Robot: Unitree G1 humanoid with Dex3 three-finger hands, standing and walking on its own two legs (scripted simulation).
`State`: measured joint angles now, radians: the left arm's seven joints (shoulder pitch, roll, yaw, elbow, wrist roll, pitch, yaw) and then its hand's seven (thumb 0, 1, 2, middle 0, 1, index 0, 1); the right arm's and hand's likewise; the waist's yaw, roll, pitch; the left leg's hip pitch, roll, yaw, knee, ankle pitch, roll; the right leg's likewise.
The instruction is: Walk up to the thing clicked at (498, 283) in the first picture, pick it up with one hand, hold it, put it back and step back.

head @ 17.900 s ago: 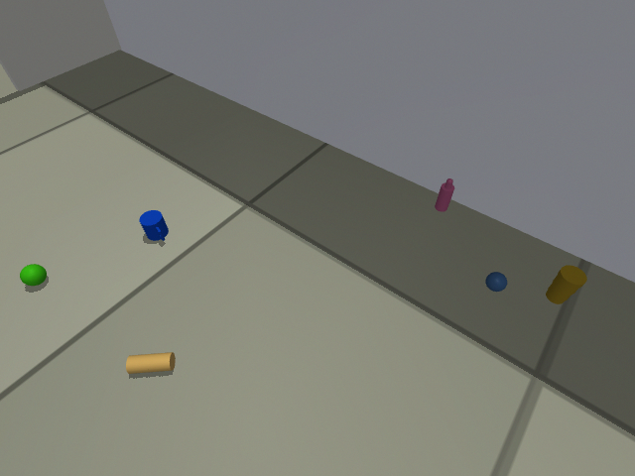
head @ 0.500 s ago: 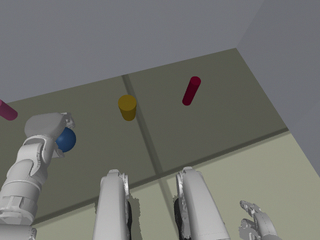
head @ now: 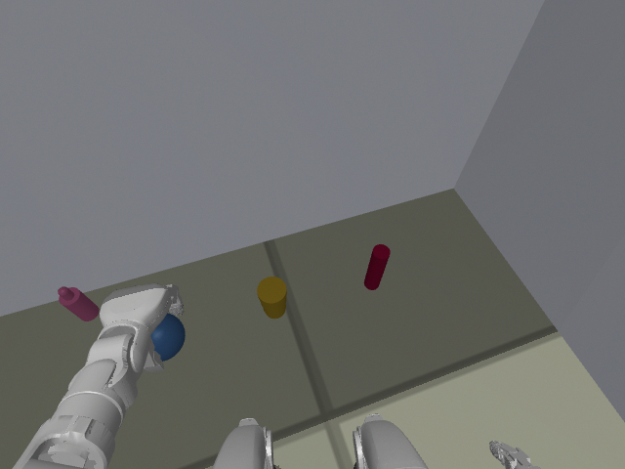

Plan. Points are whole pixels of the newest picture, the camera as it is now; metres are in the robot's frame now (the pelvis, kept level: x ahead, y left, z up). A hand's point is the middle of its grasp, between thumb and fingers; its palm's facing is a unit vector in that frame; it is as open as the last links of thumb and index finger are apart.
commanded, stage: lift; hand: left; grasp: from above
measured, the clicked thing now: (159, 336) +0.34 +0.23 -0.12
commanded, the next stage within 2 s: hold in 0.32 s
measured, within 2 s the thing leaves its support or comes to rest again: neither
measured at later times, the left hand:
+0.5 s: hand (139, 304) +0.34 +0.23 -0.01, palm faces -0.45 -0.08 -0.89, open 9.8 cm
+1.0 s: hand (132, 292) +0.35 +0.22 +0.02, palm faces -0.45 -0.06 -0.89, open 9.7 cm
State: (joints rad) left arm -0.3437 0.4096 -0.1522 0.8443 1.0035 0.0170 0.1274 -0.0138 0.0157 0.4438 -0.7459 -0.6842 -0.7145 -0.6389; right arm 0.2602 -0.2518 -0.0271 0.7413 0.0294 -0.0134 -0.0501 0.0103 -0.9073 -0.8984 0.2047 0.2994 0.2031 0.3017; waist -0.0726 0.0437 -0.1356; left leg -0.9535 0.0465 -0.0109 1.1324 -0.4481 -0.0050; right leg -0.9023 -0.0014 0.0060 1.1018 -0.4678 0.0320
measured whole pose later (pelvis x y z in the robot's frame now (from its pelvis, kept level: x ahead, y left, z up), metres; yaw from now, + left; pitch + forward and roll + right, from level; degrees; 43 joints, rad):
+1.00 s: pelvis +0.04 +0.00 +0.08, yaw -1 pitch +4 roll +0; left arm -0.27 0.37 -0.20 0.75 1.01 0.03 0.04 -0.01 0.01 0.45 -0.77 -0.65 -0.74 -0.60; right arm 0.24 -0.26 -0.06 0.70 0.04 0.04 -0.02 0.01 -0.91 -0.89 0.20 0.30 0.20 0.30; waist -0.02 0.04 -0.05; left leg -0.39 0.03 0.04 0.61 -0.30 0.00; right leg -0.37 -0.02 0.04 0.60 -0.31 0.03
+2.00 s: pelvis +0.03 +0.00 +0.09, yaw -1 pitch +1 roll +0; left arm -0.22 0.39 -0.21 0.61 1.00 0.03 -0.05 -0.01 -0.01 0.52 -0.73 -0.68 -0.71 -0.63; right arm 0.20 -0.25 -0.03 0.67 0.06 0.07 -0.05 0.01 -0.91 -0.90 0.20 0.30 0.20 0.30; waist 0.01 0.05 -0.01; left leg -0.27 0.02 0.05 0.48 -0.22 0.00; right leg -0.26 -0.03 0.05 0.50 -0.25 0.03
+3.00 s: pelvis +0.01 +0.00 +0.00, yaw +0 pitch +19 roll -1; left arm -0.48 0.37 -0.13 1.11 1.18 -0.07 0.35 -0.02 0.01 0.52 -0.72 -0.69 -0.69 -0.64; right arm 0.25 -0.28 -0.09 0.72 -0.02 0.04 0.00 0.01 -0.90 -0.90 0.20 0.30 0.20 0.30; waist -0.07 0.01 -0.14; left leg -0.99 0.03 0.00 1.11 -0.45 0.00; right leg -0.94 -0.01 0.01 1.09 -0.47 0.04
